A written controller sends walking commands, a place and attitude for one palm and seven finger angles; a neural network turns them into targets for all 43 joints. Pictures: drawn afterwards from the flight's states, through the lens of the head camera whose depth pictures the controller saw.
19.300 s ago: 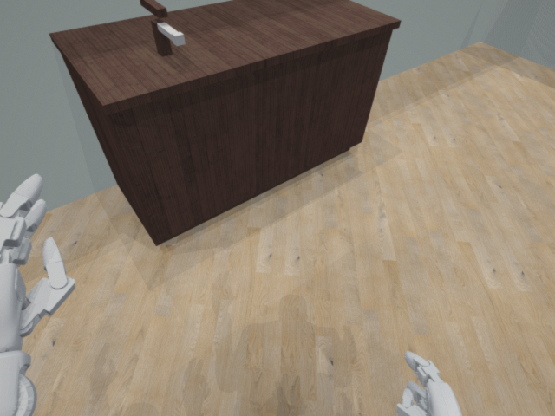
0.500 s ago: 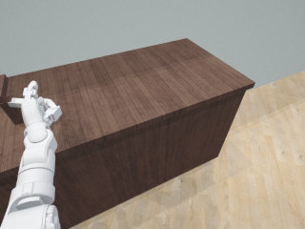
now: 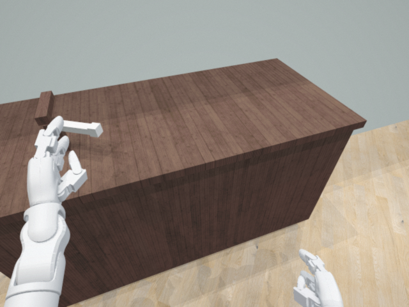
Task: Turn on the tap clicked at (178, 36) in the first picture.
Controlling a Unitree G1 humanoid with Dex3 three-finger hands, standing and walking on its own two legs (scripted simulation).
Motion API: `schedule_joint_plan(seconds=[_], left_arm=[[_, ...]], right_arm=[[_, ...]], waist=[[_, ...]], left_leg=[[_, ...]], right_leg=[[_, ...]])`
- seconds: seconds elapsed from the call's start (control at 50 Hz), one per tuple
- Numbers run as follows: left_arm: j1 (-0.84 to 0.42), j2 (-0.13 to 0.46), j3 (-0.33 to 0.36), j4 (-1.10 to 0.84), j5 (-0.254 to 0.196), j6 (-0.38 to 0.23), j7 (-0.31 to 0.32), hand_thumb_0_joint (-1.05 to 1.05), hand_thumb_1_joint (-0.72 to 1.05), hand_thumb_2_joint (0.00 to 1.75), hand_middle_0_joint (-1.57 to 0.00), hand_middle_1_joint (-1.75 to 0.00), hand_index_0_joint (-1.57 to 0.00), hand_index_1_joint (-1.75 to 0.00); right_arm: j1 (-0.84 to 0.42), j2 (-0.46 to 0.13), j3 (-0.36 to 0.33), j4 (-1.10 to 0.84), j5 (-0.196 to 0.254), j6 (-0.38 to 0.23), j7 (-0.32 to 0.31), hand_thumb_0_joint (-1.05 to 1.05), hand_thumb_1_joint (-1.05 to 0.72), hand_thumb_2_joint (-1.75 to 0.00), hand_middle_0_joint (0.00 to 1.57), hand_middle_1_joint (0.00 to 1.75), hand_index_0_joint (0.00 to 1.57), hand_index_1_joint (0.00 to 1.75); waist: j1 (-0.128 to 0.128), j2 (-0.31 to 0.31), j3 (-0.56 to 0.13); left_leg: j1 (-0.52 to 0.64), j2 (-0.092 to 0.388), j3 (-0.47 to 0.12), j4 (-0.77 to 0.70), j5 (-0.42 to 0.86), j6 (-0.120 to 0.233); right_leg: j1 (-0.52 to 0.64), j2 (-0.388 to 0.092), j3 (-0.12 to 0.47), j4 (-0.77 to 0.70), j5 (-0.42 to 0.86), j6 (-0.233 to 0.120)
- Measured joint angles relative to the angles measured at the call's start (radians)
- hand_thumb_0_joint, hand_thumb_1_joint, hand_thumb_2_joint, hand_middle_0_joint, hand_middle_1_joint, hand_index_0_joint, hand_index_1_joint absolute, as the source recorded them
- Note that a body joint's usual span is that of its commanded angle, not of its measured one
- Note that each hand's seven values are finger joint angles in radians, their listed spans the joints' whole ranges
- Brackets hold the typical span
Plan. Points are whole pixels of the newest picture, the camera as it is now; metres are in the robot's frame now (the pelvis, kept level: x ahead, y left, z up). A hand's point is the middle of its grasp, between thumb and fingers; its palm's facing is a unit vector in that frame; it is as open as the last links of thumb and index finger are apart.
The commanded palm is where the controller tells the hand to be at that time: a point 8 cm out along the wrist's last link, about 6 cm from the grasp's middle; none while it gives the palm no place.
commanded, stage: draw the hand back beside the body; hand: left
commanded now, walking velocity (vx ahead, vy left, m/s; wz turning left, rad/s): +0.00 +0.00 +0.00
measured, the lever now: (95, 129) +0.53 +0.35 +0.06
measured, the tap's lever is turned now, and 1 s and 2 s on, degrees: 58 58 58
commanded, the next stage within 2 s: step back with the hand held close in 0.70 s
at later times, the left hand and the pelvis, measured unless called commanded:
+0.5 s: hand (63, 214) +0.20 +0.24 +0.16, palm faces +0.43 -0.84 -0.32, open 7.4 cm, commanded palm +0.16 +0.28 +0.17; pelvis +0.01 +0.00 +0.00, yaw +1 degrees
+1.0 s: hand (60, 211) +0.21 +0.25 +0.15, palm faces +0.43 -0.83 -0.35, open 7.4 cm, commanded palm +0.16 +0.28 +0.17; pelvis +0.00 +0.00 +0.00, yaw +2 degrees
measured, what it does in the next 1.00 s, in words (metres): stands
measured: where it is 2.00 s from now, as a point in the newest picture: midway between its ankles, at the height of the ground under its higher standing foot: outside the picture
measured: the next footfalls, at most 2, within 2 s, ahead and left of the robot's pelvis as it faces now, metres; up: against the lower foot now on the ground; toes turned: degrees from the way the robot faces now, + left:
right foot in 1.96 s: -0.16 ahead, -0.08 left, +0.00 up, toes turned +3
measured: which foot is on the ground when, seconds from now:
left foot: down 0.00-1.00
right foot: down 0.00-1.00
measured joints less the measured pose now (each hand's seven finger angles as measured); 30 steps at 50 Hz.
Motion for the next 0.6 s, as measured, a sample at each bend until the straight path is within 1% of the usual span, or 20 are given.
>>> schedule_joint_plan(seconds=[0.16,0.36,0.46,0.52,0.6], left_arm=[[0.139,-0.012,-0.002,-0.175,-0.001,-0.007,0.002,0.01,0.89,0.9,-0.2,-0.27,-0.19,-0.26],[0.342,-0.012,0.001,-0.365,0.002,-0.007,-0.006,0.01,0.89,0.9,-0.21,-0.3,-0.2,-0.29],[0.45,-0.009,0.006,-0.462,0.004,-0.011,-0.008,0.01,0.89,0.9,-0.21,-0.3,-0.2,-0.3],[0.47,-0.007,0.004,-0.482,0.007,-0.013,-0.006,0.01,0.89,0.9,-0.21,-0.3,-0.21,-0.3],[0.445,-0.011,0.006,-0.467,0.008,-0.009,0.003,0.01,0.89,0.9,-0.21,-0.3,-0.21,-0.3]], right_arm=[[0.028,-0.007,-0.004,0.031,-0.011,-0.01,0.008,0.01,-0.9,-0.9,0.2,0.3,0.2,0.3],[0.034,-0.011,-0.023,0.031,-0.023,-0.022,0.014,0.01,-0.9,-0.9,0.2,0.3,0.2,0.3],[0.036,-0.014,-0.033,0.019,-0.026,-0.037,0.016,0.01,-0.9,-0.9,0.2,0.3,0.2,0.3],[0.035,-0.016,-0.036,0.018,-0.026,-0.045,0.012,0.01,-0.9,-0.9,0.2,0.3,0.2,0.3],[0.025,-0.016,-0.035,0.022,-0.025,-0.05,0.007,0.01,-0.9,-0.9,0.2,0.3,0.2,0.3]], waist=[[0.026,0.014,0.012],[0.021,0.017,0.012],[0.023,0.019,0.005],[0.03,0.019,0.005],[0.037,0.022,0.01]], left_leg=[[0.018,-0.007,-0.011,-0.012,0.002,0.003],[0.023,-0.003,-0.013,-0.006,-0.01,-0.001],[0.018,0.001,-0.015,0.011,-0.023,-0.003],[0.012,0.001,-0.022,0.022,-0.028,-0.003],[0.009,0.0,-0.03,0.032,-0.03,-0.004]], right_leg=[[0.024,-0.006,-0.011,-0.014,-0.002,0.003],[0.029,-0.002,-0.012,-0.011,-0.013,0.0],[0.029,0.001,-0.014,-0.003,-0.022,-0.001],[0.029,0.002,-0.021,0.003,-0.027,-0.002],[0.029,0.001,-0.029,0.01,-0.03,-0.002]])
